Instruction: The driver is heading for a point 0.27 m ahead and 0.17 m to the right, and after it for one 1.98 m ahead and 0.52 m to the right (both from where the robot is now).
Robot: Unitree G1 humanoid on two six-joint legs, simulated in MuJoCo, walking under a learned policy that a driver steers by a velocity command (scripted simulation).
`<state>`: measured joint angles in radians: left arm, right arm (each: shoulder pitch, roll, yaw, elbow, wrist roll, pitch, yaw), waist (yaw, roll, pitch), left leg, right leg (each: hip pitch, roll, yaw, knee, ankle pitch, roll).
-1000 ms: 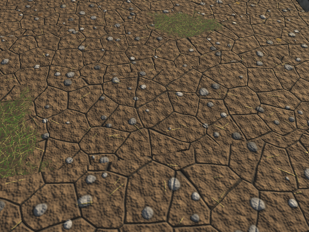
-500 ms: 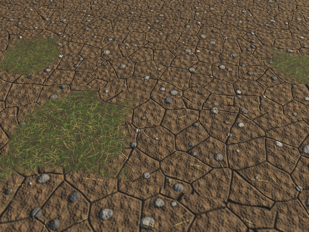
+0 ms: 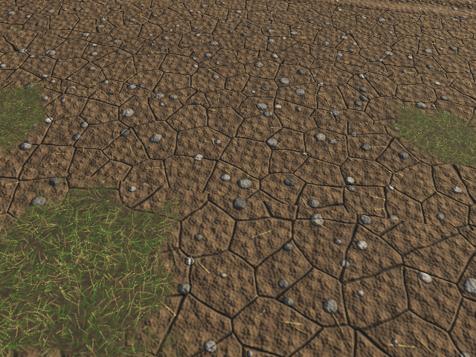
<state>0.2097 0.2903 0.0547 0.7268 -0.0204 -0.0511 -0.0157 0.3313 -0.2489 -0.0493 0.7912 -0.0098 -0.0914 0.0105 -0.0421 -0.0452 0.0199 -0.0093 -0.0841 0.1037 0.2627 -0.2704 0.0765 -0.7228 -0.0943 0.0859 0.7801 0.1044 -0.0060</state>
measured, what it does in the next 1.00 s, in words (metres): walks ahead, turning right: right foot, then left foot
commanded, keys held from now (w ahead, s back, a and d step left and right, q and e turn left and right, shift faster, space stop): w+e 0.12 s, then e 0.64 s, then no key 0.24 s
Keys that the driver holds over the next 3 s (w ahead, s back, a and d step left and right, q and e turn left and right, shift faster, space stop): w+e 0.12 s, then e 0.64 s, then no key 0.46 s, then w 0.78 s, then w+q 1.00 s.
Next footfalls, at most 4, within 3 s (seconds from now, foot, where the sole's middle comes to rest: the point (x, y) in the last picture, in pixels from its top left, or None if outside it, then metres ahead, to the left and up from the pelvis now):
0.16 right None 0.26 -0.11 -0.78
0.66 left None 0.34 0.07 -0.78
1.08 right None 0.19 -0.11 -0.78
2.12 right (373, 349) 0.57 -0.44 -0.96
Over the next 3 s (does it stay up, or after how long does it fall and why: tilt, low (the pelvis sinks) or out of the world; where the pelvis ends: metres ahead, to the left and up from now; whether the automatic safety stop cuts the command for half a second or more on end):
stays up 0.94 -0.42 -0.18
